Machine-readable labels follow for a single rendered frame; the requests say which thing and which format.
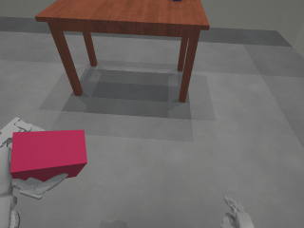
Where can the table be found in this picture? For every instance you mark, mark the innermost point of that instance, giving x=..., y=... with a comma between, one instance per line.
x=168, y=18

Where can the left robot forearm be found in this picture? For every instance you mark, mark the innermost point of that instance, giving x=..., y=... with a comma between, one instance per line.
x=9, y=218

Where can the right robot hand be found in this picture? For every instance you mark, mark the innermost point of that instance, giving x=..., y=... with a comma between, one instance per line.
x=241, y=220

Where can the sponge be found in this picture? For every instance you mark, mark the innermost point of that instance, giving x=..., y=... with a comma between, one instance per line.
x=43, y=155

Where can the left robot hand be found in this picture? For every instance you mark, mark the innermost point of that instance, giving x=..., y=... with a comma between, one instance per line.
x=31, y=187

